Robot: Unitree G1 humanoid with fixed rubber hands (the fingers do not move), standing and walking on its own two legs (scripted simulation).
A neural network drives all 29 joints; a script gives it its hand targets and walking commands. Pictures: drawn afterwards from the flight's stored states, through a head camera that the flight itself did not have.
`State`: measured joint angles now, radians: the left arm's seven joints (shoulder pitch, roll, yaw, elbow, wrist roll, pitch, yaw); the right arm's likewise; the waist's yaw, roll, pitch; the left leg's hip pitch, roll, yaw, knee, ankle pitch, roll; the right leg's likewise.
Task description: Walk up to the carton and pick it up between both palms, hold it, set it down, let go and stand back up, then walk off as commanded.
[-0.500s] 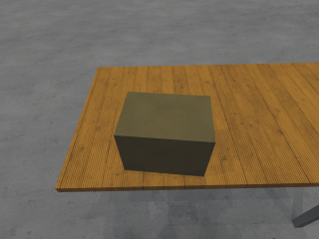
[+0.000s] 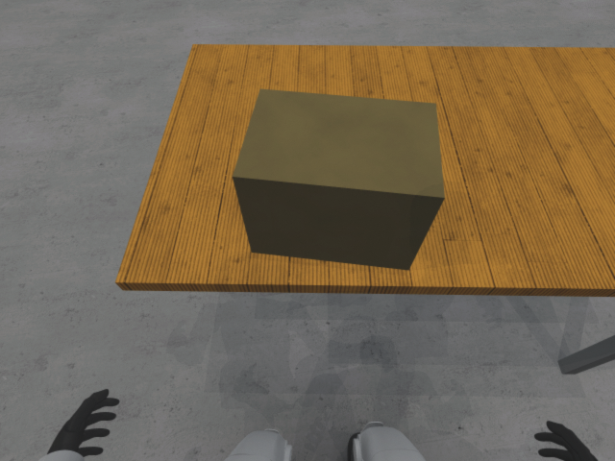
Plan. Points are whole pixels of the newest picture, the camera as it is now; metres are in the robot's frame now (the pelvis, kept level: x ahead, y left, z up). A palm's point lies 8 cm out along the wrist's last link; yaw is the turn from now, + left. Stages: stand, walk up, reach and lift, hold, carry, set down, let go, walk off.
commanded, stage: walk off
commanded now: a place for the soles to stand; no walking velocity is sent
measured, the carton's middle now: (337, 183) +0.48 -0.04 +0.03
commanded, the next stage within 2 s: none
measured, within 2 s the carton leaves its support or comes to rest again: neither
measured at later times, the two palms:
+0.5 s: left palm out of the picture +0.02 +0.31 -0.10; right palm out of the picture +0.00 -0.34 -0.07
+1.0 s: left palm out of the picture -0.11 +0.32 -0.08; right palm out of the picture -0.15 -0.34 -0.10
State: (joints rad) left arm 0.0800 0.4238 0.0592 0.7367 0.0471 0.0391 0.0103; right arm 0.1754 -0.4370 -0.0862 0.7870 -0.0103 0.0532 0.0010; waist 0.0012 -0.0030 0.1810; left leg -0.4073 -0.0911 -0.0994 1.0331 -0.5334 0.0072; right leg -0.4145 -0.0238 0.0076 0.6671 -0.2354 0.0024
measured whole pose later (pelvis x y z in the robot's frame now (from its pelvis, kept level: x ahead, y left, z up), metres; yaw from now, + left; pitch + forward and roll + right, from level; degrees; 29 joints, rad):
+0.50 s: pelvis -0.12 -0.01 +0.00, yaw -4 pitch -1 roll -2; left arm 0.17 0.47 0.08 0.76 0.01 0.05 0.00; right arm 0.11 -0.41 -0.08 0.66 -0.03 0.05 -0.02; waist -0.01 -0.01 0.21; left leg -0.45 0.07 -0.03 0.71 -0.25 -0.03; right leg -0.27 0.06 0.08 0.77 -0.52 -0.01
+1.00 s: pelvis -0.26 -0.01 -0.02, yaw +0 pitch -3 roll +2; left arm 0.13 0.46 0.08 0.65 0.01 0.06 0.02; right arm 0.23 -0.44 -0.06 0.70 -0.03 0.02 0.00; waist 0.01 -0.02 0.20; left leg -0.32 -0.06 -0.05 0.80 -0.42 0.01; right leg -0.52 0.03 0.11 0.98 -0.49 -0.01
